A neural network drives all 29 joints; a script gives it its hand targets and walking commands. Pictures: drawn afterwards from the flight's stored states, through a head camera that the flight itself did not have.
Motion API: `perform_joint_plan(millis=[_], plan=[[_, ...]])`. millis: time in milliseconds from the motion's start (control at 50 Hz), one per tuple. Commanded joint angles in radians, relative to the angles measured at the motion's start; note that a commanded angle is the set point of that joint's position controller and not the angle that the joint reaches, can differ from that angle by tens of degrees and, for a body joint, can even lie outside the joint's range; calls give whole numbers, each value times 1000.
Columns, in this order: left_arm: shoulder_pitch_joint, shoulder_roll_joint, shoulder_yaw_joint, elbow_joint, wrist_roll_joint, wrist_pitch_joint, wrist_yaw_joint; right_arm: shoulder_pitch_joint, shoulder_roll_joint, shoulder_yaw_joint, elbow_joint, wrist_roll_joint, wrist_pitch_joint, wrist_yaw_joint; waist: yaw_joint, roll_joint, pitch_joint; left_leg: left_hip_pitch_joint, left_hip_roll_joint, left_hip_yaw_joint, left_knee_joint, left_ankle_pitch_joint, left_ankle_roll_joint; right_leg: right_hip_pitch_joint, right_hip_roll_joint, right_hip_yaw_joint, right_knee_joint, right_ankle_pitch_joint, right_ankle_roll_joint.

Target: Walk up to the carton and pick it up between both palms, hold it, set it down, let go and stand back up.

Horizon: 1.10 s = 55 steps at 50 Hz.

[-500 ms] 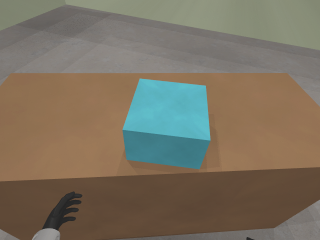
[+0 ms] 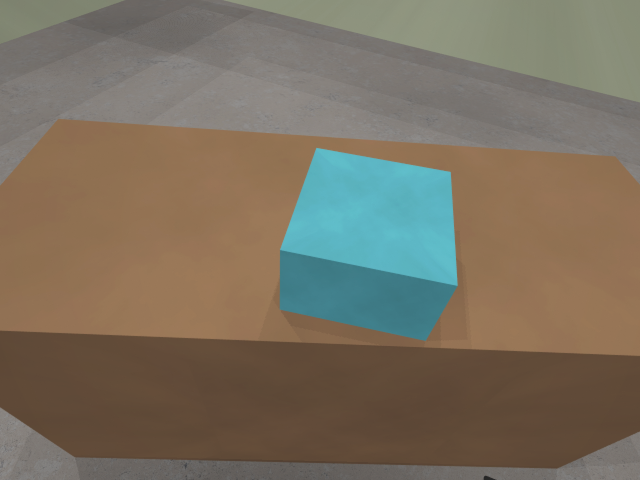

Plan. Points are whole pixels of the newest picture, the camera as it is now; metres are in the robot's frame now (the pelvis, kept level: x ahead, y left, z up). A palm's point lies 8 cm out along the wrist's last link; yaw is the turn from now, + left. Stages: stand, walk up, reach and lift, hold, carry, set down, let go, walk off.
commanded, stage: stand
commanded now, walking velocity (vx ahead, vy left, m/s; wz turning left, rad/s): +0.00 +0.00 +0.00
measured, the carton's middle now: (367, 238) +0.48 -0.06 +0.02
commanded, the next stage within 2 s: none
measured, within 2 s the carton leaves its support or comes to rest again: neither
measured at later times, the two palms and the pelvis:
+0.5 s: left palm out of the picture +0.04 +0.27 -0.12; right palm out of the picture +0.08 -0.24 -0.10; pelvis +0.01 +0.01 +0.00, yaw +0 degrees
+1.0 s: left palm out of the picture +0.02 +0.27 -0.12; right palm out of the picture +0.08 -0.24 -0.11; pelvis +0.01 +0.01 +0.00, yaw +1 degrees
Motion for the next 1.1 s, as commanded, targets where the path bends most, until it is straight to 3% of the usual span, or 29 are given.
perform_joint_plan(millis=[0,860,880,920,960,1080], plan=[[29,127,38,-67,-1,-24,6,8,-158,-45,-73,2,-23,-12,-10,40,2,-60,92,-122,-114,29,36,18,-109,144,-111,-48,-22],[80,123,34,27,-6,-16,22,24,-142,-38,38,6,-15,-28,-10,36,2,-36,83,-121,-142,108,28,48,-117,136,-113,19,-16],[84,104,40,37,2,-18,23,32,-138,-36,27,3,-17,-28,-4,18,-8,-21,95,-125,-144,112,32,85,-131,126,-118,16,-12],[85,118,44,37,3,-20,23,26,-142,-37,21,2,-23,-29,3,43,-21,0,99,-129,-140,187,28,106,-132,131,-114,48,-10],[74,112,42,45,1,-15,23,9,-132,-41,22,6,-21,-29,8,47,43,-32,94,-128,-165,119,27,71,-129,135,-124,16,-11],[82,115,56,66,3,-16,27,34,-137,-41,26,3,-18,-34,2,19,33,-19,92,-121,-144,101,23,95,-139,127,-130,7,3]])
